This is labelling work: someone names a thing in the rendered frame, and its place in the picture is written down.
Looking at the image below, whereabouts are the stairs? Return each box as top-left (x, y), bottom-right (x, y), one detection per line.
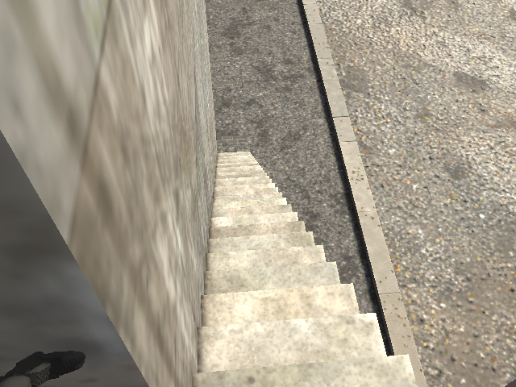
top-left (192, 152), bottom-right (418, 387)

